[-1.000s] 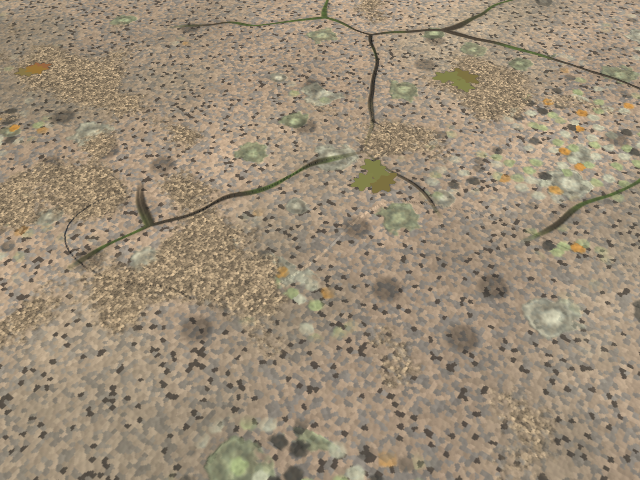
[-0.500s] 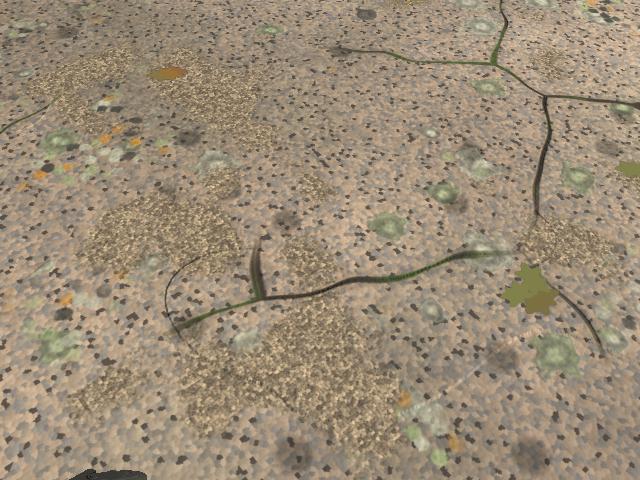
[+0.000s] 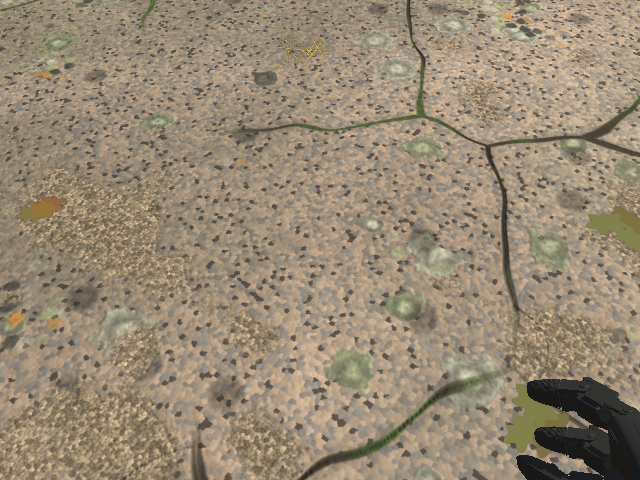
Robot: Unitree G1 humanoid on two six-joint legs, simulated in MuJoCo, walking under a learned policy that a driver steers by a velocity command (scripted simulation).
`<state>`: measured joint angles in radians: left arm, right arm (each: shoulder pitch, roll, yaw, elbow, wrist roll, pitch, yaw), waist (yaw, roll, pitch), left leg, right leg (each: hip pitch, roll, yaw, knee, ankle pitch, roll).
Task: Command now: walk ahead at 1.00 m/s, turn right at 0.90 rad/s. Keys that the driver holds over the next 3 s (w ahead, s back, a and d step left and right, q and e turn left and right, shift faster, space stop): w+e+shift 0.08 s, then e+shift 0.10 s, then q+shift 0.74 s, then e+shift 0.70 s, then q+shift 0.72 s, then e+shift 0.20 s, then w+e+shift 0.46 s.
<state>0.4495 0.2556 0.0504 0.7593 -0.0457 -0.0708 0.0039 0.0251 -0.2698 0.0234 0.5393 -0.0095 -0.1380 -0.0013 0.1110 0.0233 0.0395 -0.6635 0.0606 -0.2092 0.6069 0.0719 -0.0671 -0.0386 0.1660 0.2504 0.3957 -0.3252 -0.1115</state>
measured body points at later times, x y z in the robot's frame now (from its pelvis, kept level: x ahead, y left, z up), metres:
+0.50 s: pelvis +0.34 +0.04 -0.01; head +0.38 +0.02 +0.44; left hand +0.66 +0.19 -0.05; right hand +0.27 -0.24 -0.14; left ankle +0.28 +0.20 -0.72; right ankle +0.44 -0.08 -0.74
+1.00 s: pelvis +0.40 +0.09 +0.00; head +0.44 +0.14 +0.45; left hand +0.50 +0.42 -0.12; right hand +0.61 -0.16 -0.07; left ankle +0.42 +0.18 -0.74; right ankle +0.44 -0.07 -0.65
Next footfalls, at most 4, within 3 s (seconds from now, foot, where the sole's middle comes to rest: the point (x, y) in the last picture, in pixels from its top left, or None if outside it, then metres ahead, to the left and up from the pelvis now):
0.10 left None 0.31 0.19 -0.78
0.46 right None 0.48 -0.09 -0.78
0.82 left None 0.46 0.19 -0.78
1.40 right None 0.45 -0.04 -0.78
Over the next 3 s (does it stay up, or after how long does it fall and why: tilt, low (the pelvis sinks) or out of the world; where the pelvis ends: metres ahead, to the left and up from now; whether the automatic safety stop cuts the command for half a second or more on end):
stays up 0.64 0.03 -0.02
